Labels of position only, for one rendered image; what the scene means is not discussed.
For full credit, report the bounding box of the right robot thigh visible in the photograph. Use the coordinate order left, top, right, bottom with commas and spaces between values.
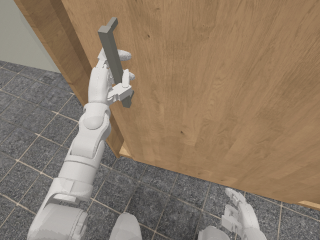
197, 227, 230, 240

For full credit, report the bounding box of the robot thigh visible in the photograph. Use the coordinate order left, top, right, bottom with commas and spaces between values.
197, 227, 230, 240
109, 214, 142, 240

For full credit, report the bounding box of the left robot upper arm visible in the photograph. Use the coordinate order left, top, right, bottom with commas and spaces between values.
29, 203, 89, 240

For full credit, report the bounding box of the robot right hand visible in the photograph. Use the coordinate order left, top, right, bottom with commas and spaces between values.
221, 187, 260, 239

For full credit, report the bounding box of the robot left hand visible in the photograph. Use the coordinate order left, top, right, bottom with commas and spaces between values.
88, 47, 135, 107

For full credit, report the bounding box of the right robot forearm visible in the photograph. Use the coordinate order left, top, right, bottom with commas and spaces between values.
241, 228, 267, 240

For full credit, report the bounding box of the left robot thigh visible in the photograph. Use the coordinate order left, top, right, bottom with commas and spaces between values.
109, 214, 142, 240

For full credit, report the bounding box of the left robot forearm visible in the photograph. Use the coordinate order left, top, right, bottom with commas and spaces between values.
27, 102, 112, 240

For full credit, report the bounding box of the handle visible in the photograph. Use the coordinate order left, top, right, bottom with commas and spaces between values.
97, 17, 135, 108

